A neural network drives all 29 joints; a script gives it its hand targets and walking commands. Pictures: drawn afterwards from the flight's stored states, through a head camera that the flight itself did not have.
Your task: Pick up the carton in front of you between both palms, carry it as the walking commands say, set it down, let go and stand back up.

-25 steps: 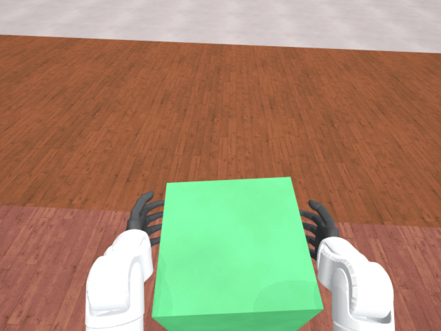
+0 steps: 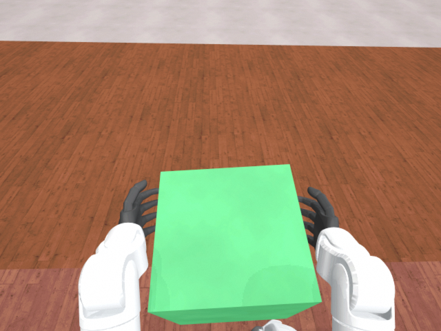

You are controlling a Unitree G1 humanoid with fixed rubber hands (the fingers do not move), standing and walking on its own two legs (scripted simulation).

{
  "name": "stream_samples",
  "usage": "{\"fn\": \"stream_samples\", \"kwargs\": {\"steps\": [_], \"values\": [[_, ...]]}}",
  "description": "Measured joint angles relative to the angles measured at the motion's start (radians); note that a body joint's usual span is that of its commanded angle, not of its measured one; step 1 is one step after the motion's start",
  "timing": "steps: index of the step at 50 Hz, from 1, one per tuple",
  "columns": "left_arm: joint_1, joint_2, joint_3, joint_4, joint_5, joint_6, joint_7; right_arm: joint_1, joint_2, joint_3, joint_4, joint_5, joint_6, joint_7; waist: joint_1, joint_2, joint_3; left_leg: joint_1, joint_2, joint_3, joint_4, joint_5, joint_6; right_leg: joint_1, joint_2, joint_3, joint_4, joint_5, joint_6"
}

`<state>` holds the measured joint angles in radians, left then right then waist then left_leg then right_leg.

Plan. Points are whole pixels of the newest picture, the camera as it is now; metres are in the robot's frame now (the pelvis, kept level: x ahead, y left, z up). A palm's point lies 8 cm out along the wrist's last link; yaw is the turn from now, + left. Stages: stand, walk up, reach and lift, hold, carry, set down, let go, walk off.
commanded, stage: carry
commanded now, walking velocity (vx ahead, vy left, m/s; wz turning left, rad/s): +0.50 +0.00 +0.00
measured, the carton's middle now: (229, 252) +0.25 +0.00 +0.02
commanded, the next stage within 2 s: none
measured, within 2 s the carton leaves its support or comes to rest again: neither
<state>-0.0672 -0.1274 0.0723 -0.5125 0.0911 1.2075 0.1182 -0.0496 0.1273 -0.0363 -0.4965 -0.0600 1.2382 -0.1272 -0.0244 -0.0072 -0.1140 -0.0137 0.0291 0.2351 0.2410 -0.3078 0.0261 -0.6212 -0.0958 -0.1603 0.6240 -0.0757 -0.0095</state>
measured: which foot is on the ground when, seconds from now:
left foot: down 0.00-0.12, up 0.14-0.58, down 0.60-1.00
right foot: up 0.00-0.08, down 0.10-0.62, up 0.64-1.00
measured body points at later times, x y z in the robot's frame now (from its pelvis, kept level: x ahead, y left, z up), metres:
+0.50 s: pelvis +0.34 -0.01 +0.00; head +0.34 -0.02 +0.45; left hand +0.59 +0.15 +0.08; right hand +0.60 -0.15 +0.07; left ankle +0.49 +0.13 -0.71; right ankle +0.23 -0.10 -0.74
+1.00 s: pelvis +0.66 +0.04 -0.01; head +0.71 +0.05 +0.44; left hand +1.03 +0.20 +0.10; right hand +1.02 -0.10 +0.10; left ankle +0.57 +0.10 -0.75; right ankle +0.79 -0.09 -0.72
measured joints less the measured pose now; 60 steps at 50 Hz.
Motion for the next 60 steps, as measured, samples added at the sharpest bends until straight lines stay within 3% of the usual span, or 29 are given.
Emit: {"fn": "stream_samples", "kwargs": {"steps": [5, 7, 8, 10, 12, 15, 21, 28, 30, 31, 33, 35, 37, 42, 48, 54, 55, 57, 60], "values": [[0.007, 0.001, 0.001, 0.016, -0.004, 0.013, 0.0, 0.008, 0.0, 0.004, 0.005, -0.009, 0.022, 0.0, 0.011, 0.015, -0.002, 0.11, 0.027, -0.025, 0.106, -0.167, -0.053, 0.121, 0.047, -0.084, -0.145, -0.001, -0.03], [-0.009, 0.0, -0.004, 0.07, -0.001, -0.004, -0.002, 0.001, -0.001, -0.014, 0.032, -0.013, 0.018, 0.0, 0.029, 0.049, 0.008, 0.024, 0.081, -0.062, 0.389, -0.208, -0.051, 0.13, 0.064, -0.112, -0.069, -0.033, -0.074], [-0.019, -0.001, -0.005, 0.1, 0.0, -0.012, -0.002, 0.0, -0.001, -0.023, 0.048, -0.014, 0.015, 0.0, 0.037, 0.047, 0.018, -0.061, 0.08, -0.11, 0.575, -0.185, -0.047, 0.135, 0.061, -0.117, -0.04, -0.074, -0.089], [-0.019, -0.001, -0.003, 0.133, -0.001, -0.021, -0.003, 0.002, -0.001, -0.027, 0.073, -0.017, 0.011, 0.0, 0.044, 0.032, 0.041, -0.233, 0.057, -0.17, 0.859, -0.139, -0.028, 0.179, 0.055, -0.121, -0.062, -0.11, -0.093], [0.002, -0.001, -0.002, 0.138, -0.002, -0.033, -0.004, 0.013, -0.001, -0.017, 0.086, -0.02, 0.001, 0.0, 0.047, 0.02, 0.059, -0.37, 0.056, -0.177, 0.957, -0.067, -0.013, 0.238, 0.056, -0.12, -0.125, -0.113, -0.085], [0.037, -0.001, -0.002, 0.123, -0.005, -0.057, -0.004, 0.037, 0.0, 0.003, 0.089, -0.025, -0.029, 0.004, 0.053, 0.008, 0.069, -0.509, 0.071, -0.161, 0.89, 0.017, -0.012, 0.329, 0.057, -0.108, -0.217, -0.118, -0.074], [0.077, -0.002, -0.01, 0.076, -0.013, -0.093, -0.011, 0.087, 0.004, 0.027, 0.042, -0.03, -0.075, 0.005, 0.046, 0.003, 0.045, -0.619, 0.089, -0.119, 0.565, 0.151, -0.029, 0.501, 0.059, -0.085, -0.332, -0.175, -0.04], [0.002, 0.001, -0.007, 0.036, -0.02, -0.057, -0.002, 0.029, -0.001, 0.006, -0.018, -0.015, -0.04, -0.007, 0.039, 0.003, 0.031, -0.557, 0.05, -0.052, 0.313, 0.266, 0.013, 0.687, 0.055, -0.066, -0.306, -0.348, 0.028], [-0.057, 0.003, 0.02, 0.045, -0.021, -0.04, 0.003, -0.041, 0.002, -0.015, 0.012, -0.005, -0.03, -0.01, 0.025, -0.012, 0.035, -0.501, 0.023, -0.024, 0.284, 0.245, 0.033, 0.696, 0.028, -0.053, -0.18, -0.444, 0.044], [-0.094, 0.012, 0.037, 0.067, -0.023, -0.037, 0.005, -0.084, 0.005, -0.025, 0.048, -0.003, -0.036, -0.012, 0.012, -0.032, 0.042, -0.506, 0.014, -0.01, 0.335, 0.257, 0.061, 0.652, -0.003, -0.042, -0.04, -0.458, 0.039], [-0.163, 0.041, 0.064, 0.121, -0.034, -0.031, 0.007, -0.166, 0.009, -0.045, 0.122, 0.003, -0.041, -0.022, -0.01, -0.037, 0.062, -0.508, 0.015, -0.002, 0.402, 0.221, 0.097, 0.493, 0.008, 0.058, 0.316, -0.429, 0.015], [-0.223, 0.056, 0.081, 0.177, -0.042, -0.02, 0.012, -0.22, 0.007, -0.06, 0.175, 0.008, -0.035, -0.038, -0.015, -0.03, 0.083, -0.473, 0.014, 0.0, 0.386, 0.192, 0.099, 0.332, 0.036, 0.113, 0.561, -0.385, -0.016], [-0.272, 0.052, 0.097, 0.227, -0.04, -0.014, 0.015, -0.255, -0.001, -0.083, 0.213, 0.013, -0.031, -0.039, -0.014, -0.025, 0.095, -0.43, 0.008, 0.0, 0.34, 0.182, 0.093, 0.202, 0.037, 0.123, 0.629, -0.319, -0.034], [-0.375, 0.043, 0.13, 0.317, -0.023, -0.044, 0.016, -0.356, -0.018, -0.134, 0.29, 0.025, -0.049, -0.039, -0.006, -0.012, 0.116, -0.322, -0.007, -0.008, 0.245, 0.147, 0.091, 0.0, 0.012, 0.113, 0.486, -0.22, -0.036], [-0.485, 0.073, 0.168, 0.393, -0.031, -0.077, 0.017, -0.482, -0.034, -0.155, 0.383, 0.021, -0.085, -0.041, -0.005, -0.011, 0.117, -0.205, -0.026, -0.024, 0.204, 0.058, 0.067, -0.058, 0.011, 0.095, 0.17, -0.049, -0.033], [-0.521, 0.08, 0.19, 0.441, -0.032, -0.076, 0.014, -0.533, -0.035, -0.168, 0.431, 0.009, -0.071, -0.045, -0.012, -0.006, 0.102, -0.082, -0.035, -0.044, 0.298, -0.13, 0.021, 0.088, 0.075, 0.029, -0.158, 0.14, -0.063], [-0.526, 0.075, 0.19, 0.452, -0.026, -0.075, 0.013, -0.534, -0.038, -0.174, 0.431, 0.009, -0.064, -0.045, -0.011, -0.011, 0.097, -0.084, -0.035, -0.05, 0.379, -0.173, 0.015, 0.133, 0.079, 0.019, -0.187, 0.149, -0.068], [-0.529, 0.053, 0.192, 0.473, -0.009, -0.098, 0.016, -0.545, -0.059, -0.176, 0.446, 0.019, -0.068, -0.045, 0.013, 0.034, 0.109, -0.164, -0.007, -0.105, 0.64, -0.202, 0.014, 0.118, 0.107, 0.006, -0.067, 0.026, -0.095], [-0.506, 0.035, 0.187, 0.486, 0.0, -0.105, 0.023, -0.519, -0.056, -0.189, 0.448, 0.023, -0.072, -0.045, 0.04, 0.02, 0.138, -0.355, -0.042, -0.193, 0.999, -0.196, 0.024, 0.135, 0.112, 0.011, -0.001, -0.078, -0.102]]}}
